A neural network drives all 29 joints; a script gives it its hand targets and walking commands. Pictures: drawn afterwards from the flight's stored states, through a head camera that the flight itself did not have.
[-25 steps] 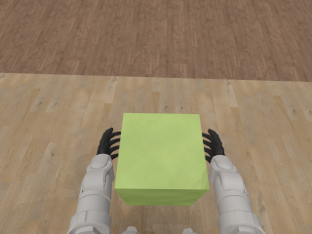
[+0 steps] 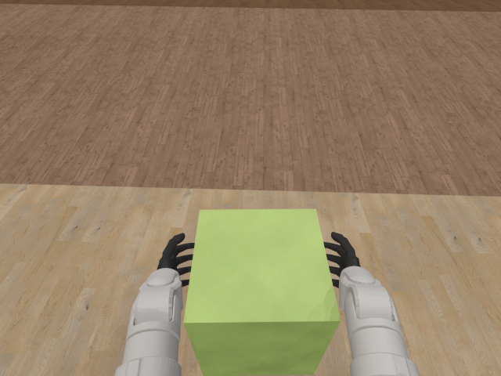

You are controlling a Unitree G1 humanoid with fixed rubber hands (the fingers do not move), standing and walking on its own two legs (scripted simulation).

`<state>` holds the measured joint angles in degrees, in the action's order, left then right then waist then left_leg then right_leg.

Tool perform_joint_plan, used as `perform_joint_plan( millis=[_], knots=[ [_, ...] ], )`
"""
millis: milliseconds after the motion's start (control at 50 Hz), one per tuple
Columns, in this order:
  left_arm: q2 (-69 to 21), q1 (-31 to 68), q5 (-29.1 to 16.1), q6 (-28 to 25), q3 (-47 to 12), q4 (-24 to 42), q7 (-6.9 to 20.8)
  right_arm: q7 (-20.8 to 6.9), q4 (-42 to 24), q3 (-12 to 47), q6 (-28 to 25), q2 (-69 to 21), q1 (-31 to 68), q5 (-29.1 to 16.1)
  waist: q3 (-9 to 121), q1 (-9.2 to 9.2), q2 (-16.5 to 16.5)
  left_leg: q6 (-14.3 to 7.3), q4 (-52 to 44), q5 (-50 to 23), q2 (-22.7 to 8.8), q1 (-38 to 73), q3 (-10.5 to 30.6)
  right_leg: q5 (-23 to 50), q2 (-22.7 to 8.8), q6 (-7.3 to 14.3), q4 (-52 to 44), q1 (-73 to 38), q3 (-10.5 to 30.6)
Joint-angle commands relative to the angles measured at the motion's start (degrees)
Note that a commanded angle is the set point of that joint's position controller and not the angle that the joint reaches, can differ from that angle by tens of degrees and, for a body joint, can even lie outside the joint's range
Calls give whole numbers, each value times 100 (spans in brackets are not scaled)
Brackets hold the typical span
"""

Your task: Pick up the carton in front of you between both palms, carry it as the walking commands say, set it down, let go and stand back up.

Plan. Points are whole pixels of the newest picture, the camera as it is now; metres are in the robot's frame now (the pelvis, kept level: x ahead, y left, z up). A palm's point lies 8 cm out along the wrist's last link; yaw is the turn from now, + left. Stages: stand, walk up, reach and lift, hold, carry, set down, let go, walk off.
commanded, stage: reach and lift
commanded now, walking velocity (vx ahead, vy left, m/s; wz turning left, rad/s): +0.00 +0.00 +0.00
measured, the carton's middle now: (258, 294) +0.31 +0.00 -0.05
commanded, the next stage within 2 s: hold in 0.84 s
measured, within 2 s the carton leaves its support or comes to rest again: neither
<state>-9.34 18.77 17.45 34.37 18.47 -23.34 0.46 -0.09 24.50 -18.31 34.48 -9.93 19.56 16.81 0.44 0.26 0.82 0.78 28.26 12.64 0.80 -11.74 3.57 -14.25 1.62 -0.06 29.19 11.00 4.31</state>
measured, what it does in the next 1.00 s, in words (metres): stands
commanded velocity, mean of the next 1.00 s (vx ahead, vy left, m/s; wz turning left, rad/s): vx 0.00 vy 0.00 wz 0.00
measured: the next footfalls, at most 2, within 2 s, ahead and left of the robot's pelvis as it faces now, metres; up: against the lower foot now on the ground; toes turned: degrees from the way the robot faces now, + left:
left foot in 1.94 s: +0.16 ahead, +0.10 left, +0.00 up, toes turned +7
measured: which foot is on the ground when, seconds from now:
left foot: down 0.00-1.00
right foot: down 0.00-1.00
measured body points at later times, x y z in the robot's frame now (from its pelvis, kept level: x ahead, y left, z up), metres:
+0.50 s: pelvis +0.02 +0.01 +0.01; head -0.01 +0.01 +0.46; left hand +0.32 +0.16 +0.03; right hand +0.32 -0.14 +0.03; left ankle +0.03 +0.13 -0.74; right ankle +0.02 -0.12 -0.74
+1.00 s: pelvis +0.01 +0.00 +0.01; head -0.03 +0.00 +0.46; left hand +0.31 +0.16 +0.05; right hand +0.31 -0.15 +0.05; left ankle +0.03 +0.13 -0.74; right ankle +0.02 -0.12 -0.74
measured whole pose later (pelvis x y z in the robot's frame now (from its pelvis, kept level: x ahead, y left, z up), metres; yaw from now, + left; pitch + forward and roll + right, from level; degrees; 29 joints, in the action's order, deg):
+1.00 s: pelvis +0.01 +0.00 +0.01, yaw +0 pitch -7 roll +0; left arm -8.7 15.2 15.4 40.7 13.4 -13.0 0.2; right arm 0.0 14.1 -12.8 40.9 -8.9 15.9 14.9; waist -1.6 0.4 0.8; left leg 0.8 22.6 10.8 0.6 -4.9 3.8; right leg -12.3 1.5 0.0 23.4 4.1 4.4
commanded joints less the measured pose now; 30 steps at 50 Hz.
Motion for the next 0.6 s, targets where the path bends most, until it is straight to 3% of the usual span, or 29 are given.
perform_joint_plan(
  millis=[0,20,40,140,180,200,220,280,340,380,400,420,580],
  knots=[
    [-5507,3363,-1234,-123,-3049,-272,1502,-1467,156,3101,-150,-5608,3382,-1220,1165,18,9,-169,-482,-54,354,586,-4,24,308,68,-680,21,46],
    [-5449,3322,-1173,-116,-3040,-180,1488,-1478,141,3061,-173,-5586,3371,-1238,1219,102,-47,-156,-469,-78,365,530,-29,83,291,73,-665,-107,54],
    [-5433,3336,-1161,-109,-3060,-207,1487,-1477,318,2888,-147,-5531,3227,-1141,1204,-41,-103,-155,-480,-84,347,577,-27,115,305,71,-674,-67,57],
    [-5521,3257,-1226,-117,-3070,-154,1468,-1442,67,3079,-141,-5475,3329,-1207,1450,39,-107,-128,-489,-427,369,742,21,425,301,46,-671,-269,39],
    [-5545,3216,-1325,-96,-3261,-34,1452,-1432,-55,3182,-118,-5545,3203,-1299,1616,-45,-127,-106,-466,-570,376,872,1,586,308,34,-681,-372,92],
    [-5536,2919,-1323,-65,-3299,131,1440,-1432,-205,3287,-98,-5513,3042,-1341,1647,58,-142,-104,-517,-778,376,956,22,746,329,5,-676,-373,56],
    [-5486,3036,-1389,-45,-3445,217,1418,-1421,-179,3331,-77,-5512,2939,-1366,1781,-37,-153,-49,-494,-993,385,1055,-9,956,322,11,-723,-451,79],
    [-5349,2571,-1374,37,-3465,478,1367,-1381,-459,3436,13,-5408,2606,-1410,1673,52,-101,-34,-598,-1494,369,1175,69,1351,371,1,-762,-501,57],
    [-5303,2538,-1376,110,-3454,609,1309,-1354,-469,3328,87,-5268,2406,-1323,1376,-22,-121,-24,-663,-1322,362,1208,65,1120,369,36,-864,-376,31],
    [-5251,2312,-1323,152,-3348,526,1292,-1357,-569,3351,102,-5254,2398,-1377,1180,106,-109,-63,-723,-1292,382,1146,63,1069,391,12,-851,-450,34],
    [-5288,2440,-1421,139,-3427,600,1303,-1367,-649,3381,93,-5262,2458,-1388,1292,13,-82,-36,-709,-1335,362,1271,51,1063,398,17,-879,-419,-6],
    [-5328,2312,-1461,158,-3454,549,1308,-1366,-697,3396,77,-5211,2313,-1428,1251,-2,-187,-36,-699,-1362,382,1190,93,1161,382,43,-869,-573,55],
    [-5258,2088,-1533,284,-3661,1024,1268,-1338,-1069,3587,229,-5162,2188,-1539,1427,-14,-100,-14,-760,-1862,383,1380,123,1653,410,-16,-888,-731,55]
  ],
)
